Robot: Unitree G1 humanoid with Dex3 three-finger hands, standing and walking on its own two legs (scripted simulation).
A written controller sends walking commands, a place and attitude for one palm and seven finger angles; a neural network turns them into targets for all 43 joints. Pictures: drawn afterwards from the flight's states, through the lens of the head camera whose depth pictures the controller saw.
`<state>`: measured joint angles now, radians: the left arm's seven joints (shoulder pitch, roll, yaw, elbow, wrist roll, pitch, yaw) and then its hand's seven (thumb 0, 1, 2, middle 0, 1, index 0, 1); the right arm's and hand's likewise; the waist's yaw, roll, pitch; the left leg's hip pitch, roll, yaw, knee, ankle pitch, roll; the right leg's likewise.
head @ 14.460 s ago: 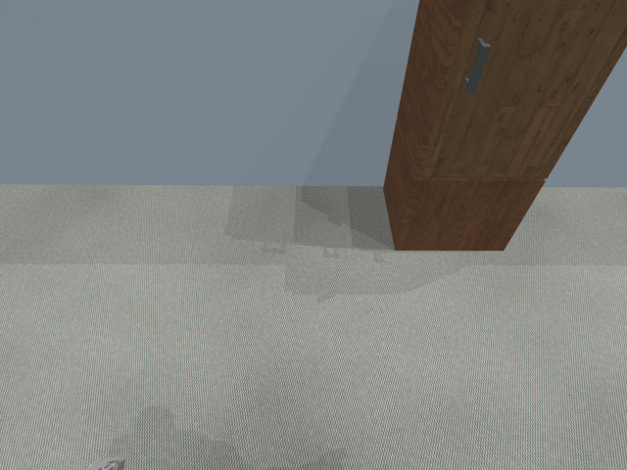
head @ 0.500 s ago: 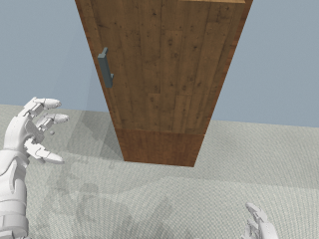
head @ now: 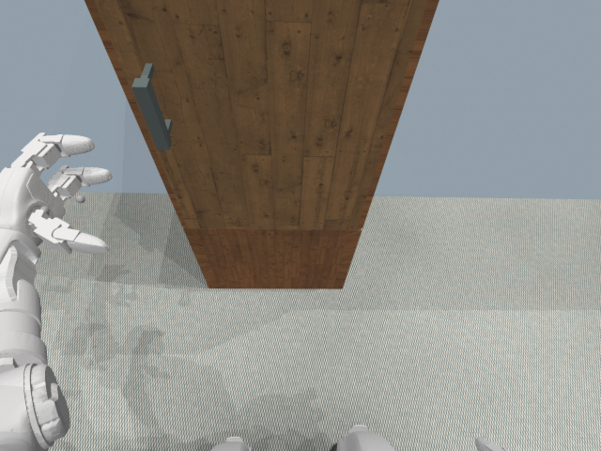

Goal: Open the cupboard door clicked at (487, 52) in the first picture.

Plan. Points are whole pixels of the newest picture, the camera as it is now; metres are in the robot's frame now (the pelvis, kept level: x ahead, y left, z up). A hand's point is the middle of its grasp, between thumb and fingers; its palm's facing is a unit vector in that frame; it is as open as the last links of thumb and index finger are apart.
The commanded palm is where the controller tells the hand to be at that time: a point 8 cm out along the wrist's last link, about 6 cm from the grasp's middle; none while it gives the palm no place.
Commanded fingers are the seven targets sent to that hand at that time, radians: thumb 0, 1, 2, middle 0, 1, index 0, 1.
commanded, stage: move the hooked fingers beside the handle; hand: left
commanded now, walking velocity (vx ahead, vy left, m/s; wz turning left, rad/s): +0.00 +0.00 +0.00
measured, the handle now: (156, 108) +0.59 +0.23 +0.08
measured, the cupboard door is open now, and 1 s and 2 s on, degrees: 0 0 0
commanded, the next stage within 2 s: slide the fingers in behind the handle in 1.68 s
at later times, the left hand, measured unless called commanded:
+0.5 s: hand (89, 156) +0.48 +0.29 +0.09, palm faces +0.00 -1.00 +0.02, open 14.0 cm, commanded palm +0.47 +0.34 +0.09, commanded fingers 0.00 -0.50 0.30 -0.30 -1.20 -0.30 -1.20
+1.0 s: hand (111, 117) +0.55 +0.28 +0.10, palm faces -0.01 -1.00 +0.01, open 14.0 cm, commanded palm +0.53 +0.33 +0.08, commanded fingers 0.00 -0.50 0.30 -0.30 -1.20 -0.30 -1.20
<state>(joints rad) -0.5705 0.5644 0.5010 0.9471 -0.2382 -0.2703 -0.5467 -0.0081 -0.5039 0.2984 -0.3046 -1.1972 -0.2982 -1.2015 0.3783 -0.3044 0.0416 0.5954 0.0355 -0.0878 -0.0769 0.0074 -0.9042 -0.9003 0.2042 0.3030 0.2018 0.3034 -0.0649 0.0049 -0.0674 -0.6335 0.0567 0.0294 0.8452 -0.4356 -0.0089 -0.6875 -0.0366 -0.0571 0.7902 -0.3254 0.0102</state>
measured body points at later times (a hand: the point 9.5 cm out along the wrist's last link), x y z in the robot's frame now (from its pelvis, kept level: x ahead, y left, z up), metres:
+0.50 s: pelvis +0.00 +0.01 -0.01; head +0.12 +0.03 +0.42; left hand +0.47 +0.35 +0.09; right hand +0.03 -0.27 -0.11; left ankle -0.02 +0.12 -0.70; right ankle +0.03 -0.13 -0.70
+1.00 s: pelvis +0.01 +0.02 -0.02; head +0.17 +0.04 +0.40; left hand +0.54 +0.33 +0.10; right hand -0.03 -0.25 -0.11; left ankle -0.02 +0.12 -0.70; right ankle +0.03 -0.13 -0.70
